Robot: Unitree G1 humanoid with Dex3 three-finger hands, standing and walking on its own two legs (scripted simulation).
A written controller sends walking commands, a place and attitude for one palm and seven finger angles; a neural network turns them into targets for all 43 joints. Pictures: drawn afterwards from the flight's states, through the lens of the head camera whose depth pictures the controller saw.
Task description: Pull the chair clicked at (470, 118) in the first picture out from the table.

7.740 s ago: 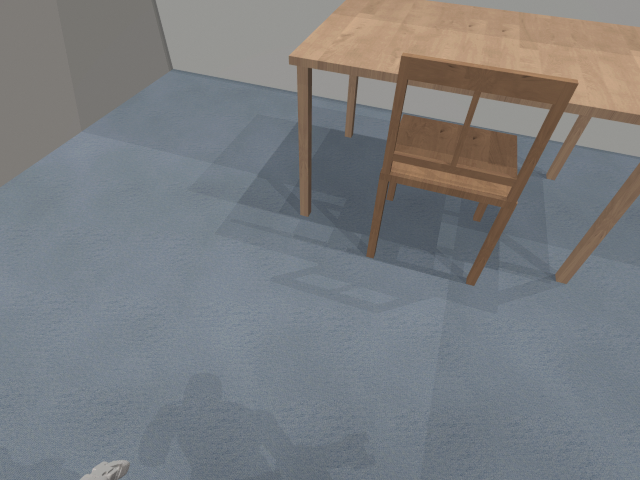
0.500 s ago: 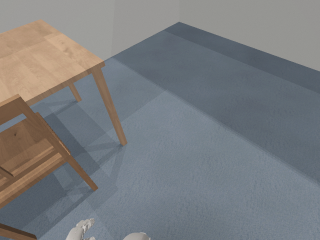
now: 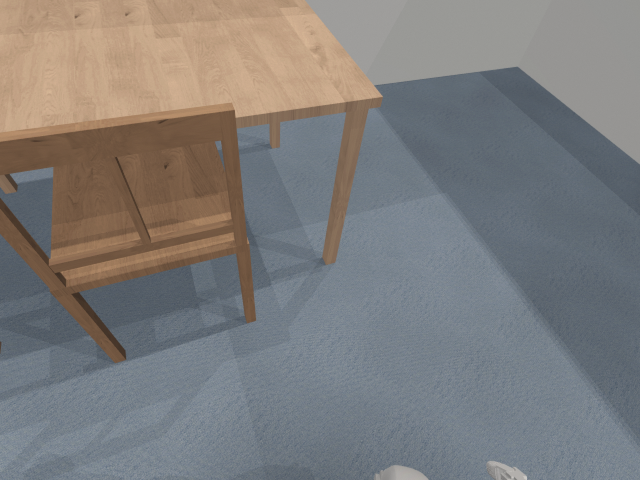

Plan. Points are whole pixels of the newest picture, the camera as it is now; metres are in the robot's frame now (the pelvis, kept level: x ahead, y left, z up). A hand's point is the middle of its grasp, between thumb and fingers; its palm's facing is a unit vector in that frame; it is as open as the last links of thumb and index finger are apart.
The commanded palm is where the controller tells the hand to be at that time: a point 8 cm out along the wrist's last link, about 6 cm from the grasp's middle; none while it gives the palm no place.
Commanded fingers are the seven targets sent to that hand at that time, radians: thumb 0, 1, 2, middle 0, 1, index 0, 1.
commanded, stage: turn to face it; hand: left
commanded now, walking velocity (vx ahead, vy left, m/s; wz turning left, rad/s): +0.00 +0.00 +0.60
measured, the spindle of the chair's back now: (130, 202) +0.58 +0.41 -0.12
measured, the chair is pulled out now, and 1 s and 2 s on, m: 0.00 0.00 0.00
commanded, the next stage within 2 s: take the last steps up to it in 0.64 s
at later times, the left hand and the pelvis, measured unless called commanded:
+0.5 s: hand out of the picture +0.08 +0.19 -0.13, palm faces +0.26 -0.92 -0.30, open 7.4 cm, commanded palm none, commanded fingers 0.00 0.90 0.90 -0.20 -0.30 -0.20 -0.30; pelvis -0.01 -0.04 +0.00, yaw +16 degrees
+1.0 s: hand out of the picture -0.14 +0.17 -0.18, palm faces +0.49 -0.85 -0.21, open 7.4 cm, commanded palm none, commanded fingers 0.00 0.90 0.90 -0.20 -0.30 -0.20 -0.30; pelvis -0.01 +0.01 +0.00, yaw +26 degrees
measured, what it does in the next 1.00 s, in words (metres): steps on the spot, turning left: right foot, then left foot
